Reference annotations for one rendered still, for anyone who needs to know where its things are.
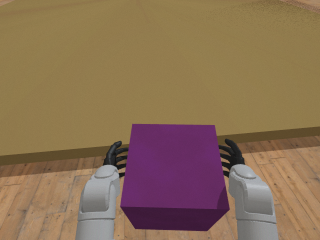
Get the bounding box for left robot forearm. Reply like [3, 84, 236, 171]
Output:
[75, 165, 120, 240]

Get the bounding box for carton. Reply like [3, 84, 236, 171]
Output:
[120, 124, 230, 232]

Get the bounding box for robot left hand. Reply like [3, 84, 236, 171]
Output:
[102, 141, 129, 178]

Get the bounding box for robot right hand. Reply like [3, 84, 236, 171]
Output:
[218, 138, 245, 178]

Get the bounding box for right robot forearm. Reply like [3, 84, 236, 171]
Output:
[228, 164, 279, 240]

